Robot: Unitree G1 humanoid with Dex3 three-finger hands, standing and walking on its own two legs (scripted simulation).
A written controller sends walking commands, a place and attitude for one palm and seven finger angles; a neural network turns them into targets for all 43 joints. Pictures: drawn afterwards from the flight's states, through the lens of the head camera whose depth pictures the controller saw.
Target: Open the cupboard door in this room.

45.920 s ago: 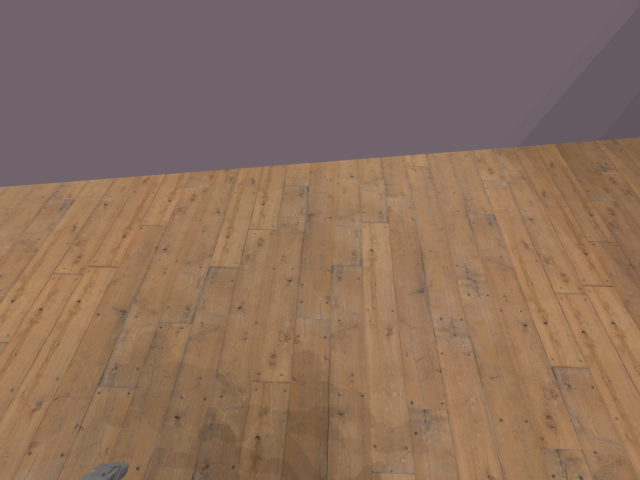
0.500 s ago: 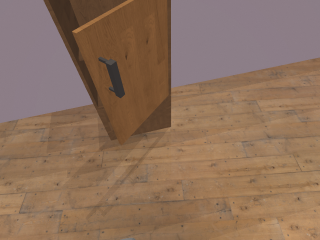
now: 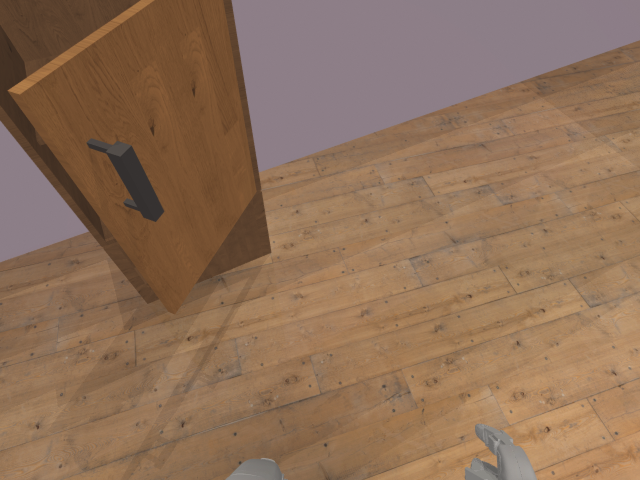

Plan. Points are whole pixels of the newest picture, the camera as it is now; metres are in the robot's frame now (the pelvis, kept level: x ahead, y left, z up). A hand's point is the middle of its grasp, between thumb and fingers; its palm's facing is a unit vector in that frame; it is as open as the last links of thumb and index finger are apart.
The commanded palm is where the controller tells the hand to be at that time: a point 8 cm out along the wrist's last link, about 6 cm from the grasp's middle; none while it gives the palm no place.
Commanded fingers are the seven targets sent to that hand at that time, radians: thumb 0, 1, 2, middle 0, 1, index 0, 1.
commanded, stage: walk to a spot facing it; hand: left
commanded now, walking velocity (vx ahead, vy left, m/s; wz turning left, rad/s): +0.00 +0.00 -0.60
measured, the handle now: (126, 180) +0.48 +0.36 +0.03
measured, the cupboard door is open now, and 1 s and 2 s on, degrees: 41 41 41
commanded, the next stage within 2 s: none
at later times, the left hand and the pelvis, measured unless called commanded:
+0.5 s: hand (231, 428) +0.19 +0.16 -0.17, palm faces -0.34 -0.89 -0.29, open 7.4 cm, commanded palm none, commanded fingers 0.00 0.90 0.90 -0.20 -0.30 -0.20 -0.30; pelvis +0.00 +0.00 -0.02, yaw -20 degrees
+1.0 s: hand (314, 365) +0.30 +0.05 -0.17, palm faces -0.63 -0.77 -0.13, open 7.4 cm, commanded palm none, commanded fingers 0.00 0.90 0.90 -0.20 -0.30 -0.20 -0.30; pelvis +0.10 -0.03 +0.00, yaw -39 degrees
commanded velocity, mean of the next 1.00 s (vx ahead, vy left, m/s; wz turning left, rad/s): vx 0.17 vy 0.00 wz -0.59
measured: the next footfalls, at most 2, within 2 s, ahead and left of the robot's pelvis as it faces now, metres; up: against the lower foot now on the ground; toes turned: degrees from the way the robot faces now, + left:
left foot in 0.06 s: +0.05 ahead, +0.15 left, +0.00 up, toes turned -4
right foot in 0.40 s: +0.02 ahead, -0.14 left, +0.00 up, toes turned -20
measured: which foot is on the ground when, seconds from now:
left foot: up 0.00-0.04, down 0.06-0.40, up 0.42-0.68, down 0.70-1.00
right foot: down 0.00-0.04, up 0.06-0.38, down 0.40-0.70, up 0.72-1.00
